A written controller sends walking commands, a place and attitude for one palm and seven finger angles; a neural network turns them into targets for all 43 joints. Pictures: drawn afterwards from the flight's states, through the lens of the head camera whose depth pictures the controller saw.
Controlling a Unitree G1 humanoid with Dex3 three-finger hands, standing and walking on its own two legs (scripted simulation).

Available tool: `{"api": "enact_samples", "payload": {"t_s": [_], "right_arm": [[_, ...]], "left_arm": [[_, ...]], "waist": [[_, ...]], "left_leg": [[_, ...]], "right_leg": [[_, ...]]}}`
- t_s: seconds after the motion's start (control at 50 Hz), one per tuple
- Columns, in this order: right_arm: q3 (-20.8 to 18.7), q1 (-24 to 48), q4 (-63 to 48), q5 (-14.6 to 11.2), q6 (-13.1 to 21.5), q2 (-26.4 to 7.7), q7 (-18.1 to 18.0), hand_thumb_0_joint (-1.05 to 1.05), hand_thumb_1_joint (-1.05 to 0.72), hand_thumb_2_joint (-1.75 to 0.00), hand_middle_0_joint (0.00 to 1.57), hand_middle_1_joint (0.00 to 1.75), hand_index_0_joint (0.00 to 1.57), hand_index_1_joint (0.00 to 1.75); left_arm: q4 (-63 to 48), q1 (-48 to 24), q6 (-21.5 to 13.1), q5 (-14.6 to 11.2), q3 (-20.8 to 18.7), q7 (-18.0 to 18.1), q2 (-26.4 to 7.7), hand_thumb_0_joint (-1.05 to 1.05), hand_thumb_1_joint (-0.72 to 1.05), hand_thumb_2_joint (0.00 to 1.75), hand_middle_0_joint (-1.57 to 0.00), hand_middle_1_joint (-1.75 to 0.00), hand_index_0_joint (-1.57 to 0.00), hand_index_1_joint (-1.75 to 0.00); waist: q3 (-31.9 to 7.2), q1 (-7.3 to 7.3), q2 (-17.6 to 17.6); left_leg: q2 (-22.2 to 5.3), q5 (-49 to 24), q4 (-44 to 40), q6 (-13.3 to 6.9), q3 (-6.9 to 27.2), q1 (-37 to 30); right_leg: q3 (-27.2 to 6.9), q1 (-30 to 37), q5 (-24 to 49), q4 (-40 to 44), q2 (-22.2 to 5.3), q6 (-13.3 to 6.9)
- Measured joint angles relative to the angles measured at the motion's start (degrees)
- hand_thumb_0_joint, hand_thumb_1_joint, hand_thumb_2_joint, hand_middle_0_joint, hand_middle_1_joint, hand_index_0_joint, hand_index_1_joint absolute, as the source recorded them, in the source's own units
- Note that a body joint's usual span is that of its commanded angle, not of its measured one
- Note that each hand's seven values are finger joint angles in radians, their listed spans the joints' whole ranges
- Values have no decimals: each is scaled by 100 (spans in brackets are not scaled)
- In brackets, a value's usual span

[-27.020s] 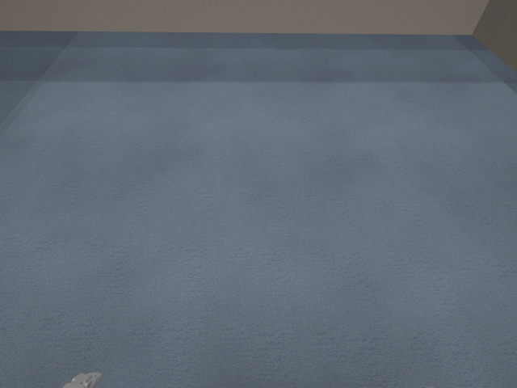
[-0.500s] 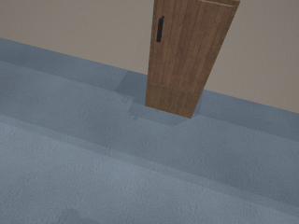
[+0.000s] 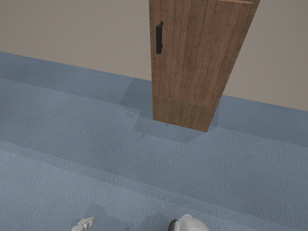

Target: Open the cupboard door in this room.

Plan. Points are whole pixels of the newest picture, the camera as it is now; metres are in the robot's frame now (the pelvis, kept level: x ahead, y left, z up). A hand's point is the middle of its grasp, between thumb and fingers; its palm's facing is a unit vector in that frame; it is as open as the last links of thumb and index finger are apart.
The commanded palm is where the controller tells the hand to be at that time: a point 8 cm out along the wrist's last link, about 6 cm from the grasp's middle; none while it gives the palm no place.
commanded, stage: turn to face it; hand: left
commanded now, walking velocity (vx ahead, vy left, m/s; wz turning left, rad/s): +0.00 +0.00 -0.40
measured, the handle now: (160, 37) +0.88 +0.02 +0.00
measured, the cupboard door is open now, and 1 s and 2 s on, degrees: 0 0 0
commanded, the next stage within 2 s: take the last steps up to it in 0.44 s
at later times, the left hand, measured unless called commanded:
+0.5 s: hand out of the picture +0.12 +0.23 -0.15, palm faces -0.06 -0.98 -0.19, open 7.4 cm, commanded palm none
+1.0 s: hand (106, 212) +0.18 +0.16 -0.14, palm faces -0.21 -0.95 -0.21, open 7.3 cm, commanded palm none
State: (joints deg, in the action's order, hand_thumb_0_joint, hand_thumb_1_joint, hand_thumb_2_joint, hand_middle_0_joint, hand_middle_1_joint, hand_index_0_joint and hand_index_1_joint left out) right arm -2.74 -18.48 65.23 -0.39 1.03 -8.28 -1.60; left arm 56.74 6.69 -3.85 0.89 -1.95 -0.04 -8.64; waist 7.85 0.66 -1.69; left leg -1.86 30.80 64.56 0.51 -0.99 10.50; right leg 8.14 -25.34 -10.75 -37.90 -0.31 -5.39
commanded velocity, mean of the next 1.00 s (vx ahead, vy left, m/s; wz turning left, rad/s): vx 0.13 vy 0.00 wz -0.17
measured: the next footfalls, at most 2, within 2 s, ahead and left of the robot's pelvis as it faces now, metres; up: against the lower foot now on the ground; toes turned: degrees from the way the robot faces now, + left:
left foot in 0.36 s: +0.12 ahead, +0.13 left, +0.00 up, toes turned -4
right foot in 0.76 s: +0.07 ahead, -0.12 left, +0.00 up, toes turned -20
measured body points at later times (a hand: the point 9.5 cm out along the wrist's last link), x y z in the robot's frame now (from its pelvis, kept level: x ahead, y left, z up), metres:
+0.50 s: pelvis +0.07 +0.04 +0.03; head +0.09 +0.05 +0.48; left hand +0.13 +0.28 -0.13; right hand +0.12 -0.21 -0.11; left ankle +0.08 +0.13 -0.71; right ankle +0.05 -0.09 -0.65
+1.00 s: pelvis +0.14 -0.02 +0.03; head +0.15 -0.03 +0.48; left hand +0.19 +0.21 -0.12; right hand +0.08 -0.25 -0.14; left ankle +0.21 +0.11 -0.66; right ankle +0.03 -0.10 -0.71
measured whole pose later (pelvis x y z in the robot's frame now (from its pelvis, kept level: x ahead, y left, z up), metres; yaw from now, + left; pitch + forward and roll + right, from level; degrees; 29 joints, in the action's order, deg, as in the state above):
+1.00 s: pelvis +0.14 -0.02 +0.03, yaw -14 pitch +0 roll +0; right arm -3.4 -15.7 62.3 1.1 -0.6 -10.9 0.8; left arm 62.8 17.1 -3.0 1.5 -2.2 0.3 -9.0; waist 2.6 0.5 -1.3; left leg -6.3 19.4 51.4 2.0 -5.6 27.7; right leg 5.9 -3.1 -19.6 -23.2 -1.9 -0.5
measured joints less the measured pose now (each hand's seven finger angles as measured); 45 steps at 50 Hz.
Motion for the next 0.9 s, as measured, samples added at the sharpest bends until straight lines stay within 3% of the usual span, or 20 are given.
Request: {"api": "enact_samples", "payload": {"t_s": [0.06,0.16,0.26,0.34,0.38,0.44,0.5,0.56,0.7,0.74,0.78,0.84,0.9], "right_arm": [[-3,477,-325,69,-56,-140,2,1,-91,-90,20,30,20,30],[21,1019,-762,123,-106,-264,22,1,-92,-90,20,30,19,30],[56,1268,-946,97,-126,-291,30,1,-92,-90,20,30,19,30],[93,1252,-997,68,-84,-249,20,1,-91,-90,20,30,20,30],[118,1179,-977,80,-34,-175,7,1,-91,-90,20,30,20,30],[157,987,-989,132,-80,-121,4,1,-91,-90,20,30,20,30],[176,838,-912,148,-97,-77,-23,1,-91,-90,20,30,20,30],[121,734,-826,143,-60,-78,-66,1,-92,-90,20,30,20,30],[40,383,-569,208,-4,-140,10,1,-92,-90,20,30,20,30],[22,218,-449,201,-12,-173,30,1,-92,-90,20,30,20,30],[14,34,-318,153,-30,-214,51,1,-92,-90,20,30,20,30],[11,-68,-107,145,-205,-315,85,1,-92,-90,20,30,20,30],[-26,-6,-69,158,-241,-317,142,1,-92,-90,20,30,20,30]], "left_arm": [[101,140,175,-3,-59,93,20,-1,92,90,-20,-30,-20,-30],[188,377,323,52,-127,63,-131,-1,93,90,-20,-30,-20,-30],[191,597,405,79,-166,11,-222,0,92,90,-20,-30,-20,-30],[188,715,478,60,-192,-1,-278,0,91,90,-20,-30,-20,-30],[190,741,537,21,-205,1,-330,0,91,90,-20,-30,-20,-30],[191,750,651,35,-223,-30,-333,0,91,90,-20,-30,-20,-30],[137,740,641,54,-268,-57,-356,0,91,90,-20,-30,-19,-30],[121,718,624,44,-278,-37,-383,0,91,90,-20,-30,-19,-30],[253,515,586,51,-169,-91,-341,0,91,90,-19,-30,-19,-30],[272,448,504,49,-130,-130,-302,0,91,90,-19,-30,-19,-30],[280,412,343,55,-91,-125,-261,0,91,90,-19,-30,-19,-30],[308,444,161,33,-27,-60,-64,0,91,90,-20,-30,-19,-30],[351,656,97,38,-65,42,-11,0,93,90,-20,-30,-20,-30]], "waist": [[-27,-22,-1],[-214,-175,61],[-364,-349,146],[-471,-388,218],[-486,-372,345],[-526,-334,325],[-520,-321,295],[-496,-284,289],[-493,-11,122],[-530,52,66],[-583,61,37],[-593,54,-127],[-596,-11,-61]], "left_leg": [[-150,-352,293,43,-35,888],[-289,-632,-872,150,-54,1449],[-204,-692,-1805,182,-32,1289],[-84,-1033,-2855,157,-87,736],[-2,-1518,-3253,19,-187,504],[-20,-1499,-3444,-163,-320,313],[-53,-1585,-3783,-207,-461,117],[-80,-1633,-3966,-203,-618,10],[-293,-1423,-3855,-60,-845,-69],[-362,-1280,-3675,30,-878,-53],[-424,-988,-3180,92,-876,96],[-407,-151,-1720,91,-496,657],[-363,-358,-881,99,-410,1220]], "right_leg": [[-54,211,137,422,122,40],[-238,407,319,937,265,12],[-460,551,317,1080,338,81],[-591,589,224,1000,361,204],[-704,553,-13,769,313,301],[-771,244,-1163,-427,283,510],[-812,-63,-1275,-1638,144,659],[-847,-91,-1246,-1993,-53,778],[-530,673,-1588,-544,-237,724],[-370,1047,-1257,248,-199,654],[-302,1329,-659,840,-175,521],[-197,1488,-887,711,-101,436],[-235,1784,-926,1000,-124,433]]}}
